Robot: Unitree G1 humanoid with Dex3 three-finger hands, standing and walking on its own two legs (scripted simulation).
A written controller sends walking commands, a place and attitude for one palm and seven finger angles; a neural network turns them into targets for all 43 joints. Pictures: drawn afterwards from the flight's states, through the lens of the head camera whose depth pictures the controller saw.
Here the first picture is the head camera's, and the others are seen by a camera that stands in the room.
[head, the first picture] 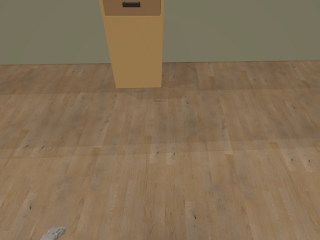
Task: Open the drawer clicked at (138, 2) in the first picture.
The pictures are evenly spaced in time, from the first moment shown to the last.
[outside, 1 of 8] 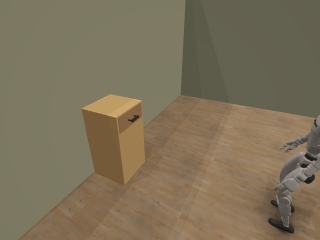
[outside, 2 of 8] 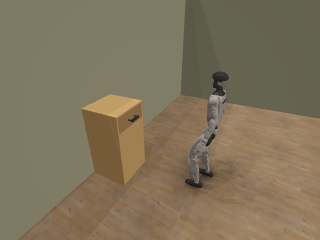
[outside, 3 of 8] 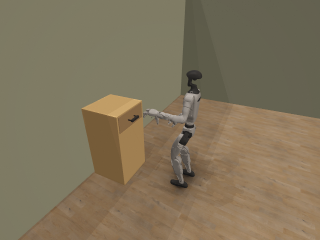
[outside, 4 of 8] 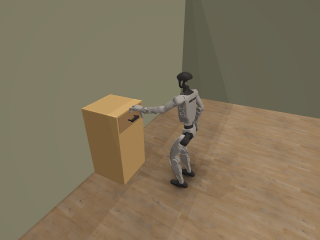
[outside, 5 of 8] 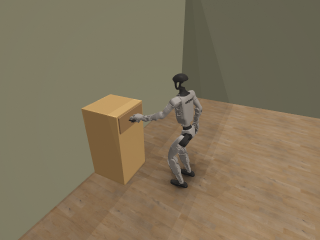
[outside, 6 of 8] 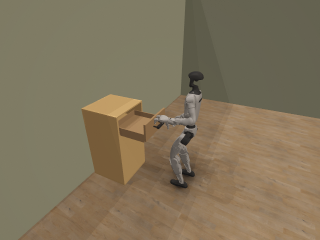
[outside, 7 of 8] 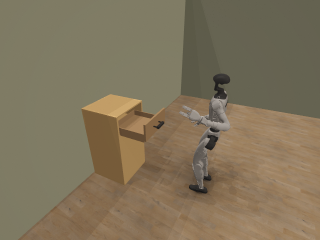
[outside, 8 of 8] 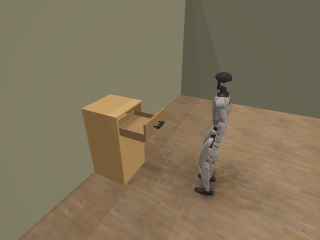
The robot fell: no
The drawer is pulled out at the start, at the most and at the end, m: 0.00 0.30 0.30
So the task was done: yes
